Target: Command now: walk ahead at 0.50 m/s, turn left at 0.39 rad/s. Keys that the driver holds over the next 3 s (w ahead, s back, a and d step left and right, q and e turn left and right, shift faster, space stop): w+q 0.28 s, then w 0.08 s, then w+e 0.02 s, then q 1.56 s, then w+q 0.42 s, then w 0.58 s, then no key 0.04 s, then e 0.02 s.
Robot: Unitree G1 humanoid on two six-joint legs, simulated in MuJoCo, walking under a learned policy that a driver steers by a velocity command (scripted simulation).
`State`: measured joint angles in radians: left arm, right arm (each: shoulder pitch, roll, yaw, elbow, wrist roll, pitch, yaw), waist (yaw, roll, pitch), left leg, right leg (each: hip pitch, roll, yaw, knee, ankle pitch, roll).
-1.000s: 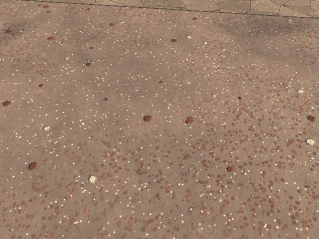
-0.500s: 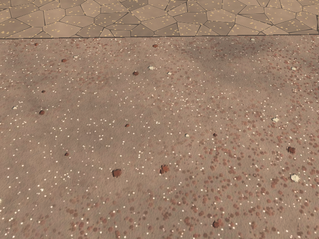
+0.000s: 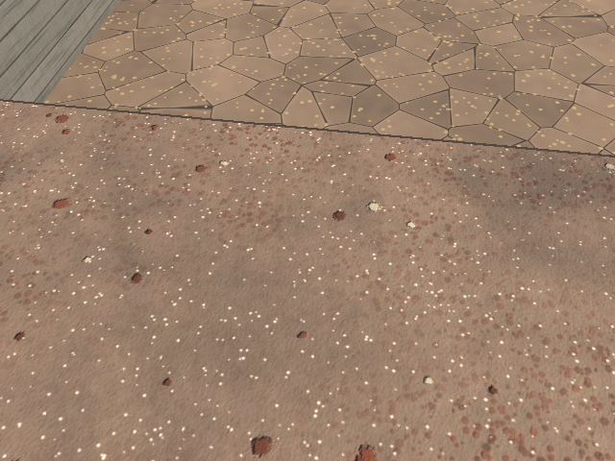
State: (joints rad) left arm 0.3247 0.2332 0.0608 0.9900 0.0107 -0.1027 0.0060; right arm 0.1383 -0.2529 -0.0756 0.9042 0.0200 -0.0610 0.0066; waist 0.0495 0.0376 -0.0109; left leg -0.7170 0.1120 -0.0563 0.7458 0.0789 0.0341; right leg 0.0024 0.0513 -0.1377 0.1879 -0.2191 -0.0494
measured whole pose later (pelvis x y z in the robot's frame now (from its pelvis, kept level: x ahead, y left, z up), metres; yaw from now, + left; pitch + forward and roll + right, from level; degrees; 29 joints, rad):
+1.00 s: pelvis +0.42 +0.08 -0.01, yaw +31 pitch +2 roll -1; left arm 0.09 0.27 0.06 0.79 0.01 0.00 0.03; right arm 0.20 -0.30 -0.08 0.69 0.01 0.06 -0.02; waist 0.01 0.01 0.06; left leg -0.49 0.07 0.01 0.85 -0.35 -0.03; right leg -0.33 -0.06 -0.17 0.41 -0.10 -0.03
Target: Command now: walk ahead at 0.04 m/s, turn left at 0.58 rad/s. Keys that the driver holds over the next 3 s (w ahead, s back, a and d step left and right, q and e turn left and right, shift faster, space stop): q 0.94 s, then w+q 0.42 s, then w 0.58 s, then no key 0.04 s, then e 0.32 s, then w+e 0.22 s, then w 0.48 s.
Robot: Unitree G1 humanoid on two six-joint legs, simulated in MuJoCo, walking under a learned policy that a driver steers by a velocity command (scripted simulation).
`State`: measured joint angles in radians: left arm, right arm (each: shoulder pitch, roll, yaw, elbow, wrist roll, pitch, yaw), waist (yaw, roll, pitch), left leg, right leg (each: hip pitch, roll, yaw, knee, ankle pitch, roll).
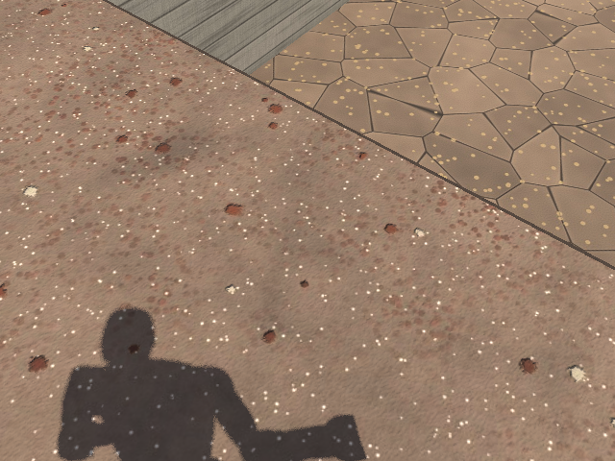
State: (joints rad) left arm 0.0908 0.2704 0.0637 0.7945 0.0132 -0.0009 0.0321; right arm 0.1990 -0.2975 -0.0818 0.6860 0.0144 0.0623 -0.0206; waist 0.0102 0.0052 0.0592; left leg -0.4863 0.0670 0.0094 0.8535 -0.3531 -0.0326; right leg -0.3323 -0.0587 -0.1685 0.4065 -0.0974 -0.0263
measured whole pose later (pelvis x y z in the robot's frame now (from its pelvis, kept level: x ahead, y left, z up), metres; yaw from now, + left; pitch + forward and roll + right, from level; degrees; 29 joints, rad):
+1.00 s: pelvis +0.01 +0.04 -0.01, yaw +35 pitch +2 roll +0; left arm 0.14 0.33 0.09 0.74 -0.01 0.02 0.01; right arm 0.18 -0.31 -0.09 0.56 0.02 0.06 0.01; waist 0.02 -0.04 0.05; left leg -0.32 0.00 0.02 0.57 -0.28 0.04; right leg -0.30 -0.13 -0.12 0.68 -0.42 0.04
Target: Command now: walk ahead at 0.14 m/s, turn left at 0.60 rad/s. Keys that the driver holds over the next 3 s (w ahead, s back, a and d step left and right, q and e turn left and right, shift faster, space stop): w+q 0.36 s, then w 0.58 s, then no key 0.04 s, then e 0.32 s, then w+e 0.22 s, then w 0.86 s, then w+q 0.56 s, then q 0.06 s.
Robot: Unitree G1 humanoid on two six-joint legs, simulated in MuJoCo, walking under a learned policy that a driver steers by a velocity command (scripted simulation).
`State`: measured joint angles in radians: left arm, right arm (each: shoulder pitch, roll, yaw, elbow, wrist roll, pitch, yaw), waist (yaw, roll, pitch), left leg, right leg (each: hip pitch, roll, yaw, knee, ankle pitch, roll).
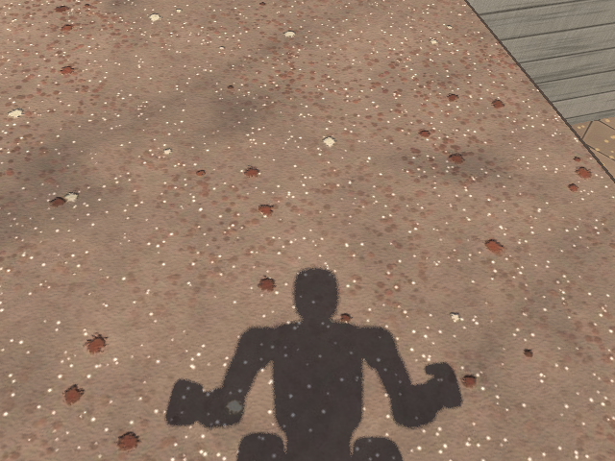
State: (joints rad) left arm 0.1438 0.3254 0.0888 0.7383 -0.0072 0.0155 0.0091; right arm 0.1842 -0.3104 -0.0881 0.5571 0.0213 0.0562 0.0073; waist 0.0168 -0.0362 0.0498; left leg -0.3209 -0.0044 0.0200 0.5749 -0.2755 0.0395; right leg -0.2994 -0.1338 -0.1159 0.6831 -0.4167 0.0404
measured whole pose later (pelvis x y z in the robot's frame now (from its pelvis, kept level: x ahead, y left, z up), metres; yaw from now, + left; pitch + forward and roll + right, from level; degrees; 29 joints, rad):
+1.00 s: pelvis +0.40 +0.12 +0.00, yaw +18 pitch +2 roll +0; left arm 0.37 0.30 0.04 0.83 -0.03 -0.07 0.00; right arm 0.10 -0.28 -0.04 0.62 0.00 -0.08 0.03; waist 0.05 -0.01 0.05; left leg -0.43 -0.02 0.03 0.55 -0.16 0.05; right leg -0.28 -0.02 0.04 1.11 -0.45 0.00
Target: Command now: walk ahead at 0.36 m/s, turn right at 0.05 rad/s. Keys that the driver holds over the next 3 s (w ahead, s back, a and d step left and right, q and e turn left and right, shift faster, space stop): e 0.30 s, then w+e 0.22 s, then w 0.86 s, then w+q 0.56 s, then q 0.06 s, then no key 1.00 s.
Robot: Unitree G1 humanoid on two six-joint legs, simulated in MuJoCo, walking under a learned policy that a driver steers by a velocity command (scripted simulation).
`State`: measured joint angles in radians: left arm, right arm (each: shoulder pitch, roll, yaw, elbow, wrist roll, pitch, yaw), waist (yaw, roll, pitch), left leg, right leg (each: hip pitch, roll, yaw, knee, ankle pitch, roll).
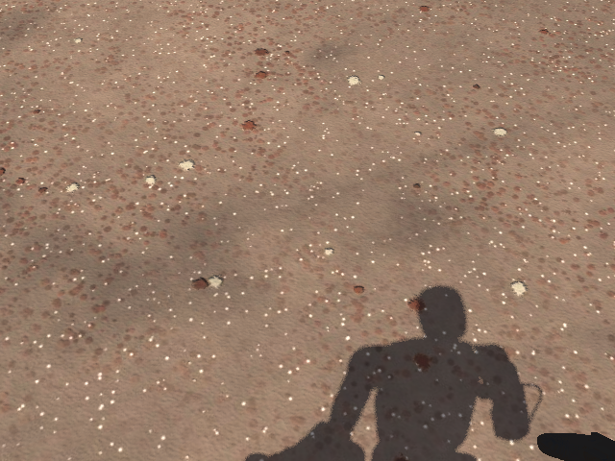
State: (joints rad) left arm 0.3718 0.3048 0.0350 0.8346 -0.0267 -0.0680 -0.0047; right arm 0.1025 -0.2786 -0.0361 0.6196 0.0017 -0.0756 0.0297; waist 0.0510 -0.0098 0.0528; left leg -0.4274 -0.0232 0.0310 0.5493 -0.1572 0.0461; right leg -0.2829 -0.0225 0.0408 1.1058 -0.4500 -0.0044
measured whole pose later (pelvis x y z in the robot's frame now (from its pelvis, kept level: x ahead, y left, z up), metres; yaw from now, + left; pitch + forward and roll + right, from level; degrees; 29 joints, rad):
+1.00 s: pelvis +0.41 -0.03 +0.01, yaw -20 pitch +2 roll +0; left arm 0.32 0.31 0.05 0.69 -0.02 -0.05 0.00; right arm 0.24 -0.27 -0.04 0.77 0.00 -0.10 0.03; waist -0.01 -0.04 -0.01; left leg -0.27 -0.03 0.01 0.46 -0.22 0.04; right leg -0.45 -0.01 0.04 1.10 -0.36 -0.02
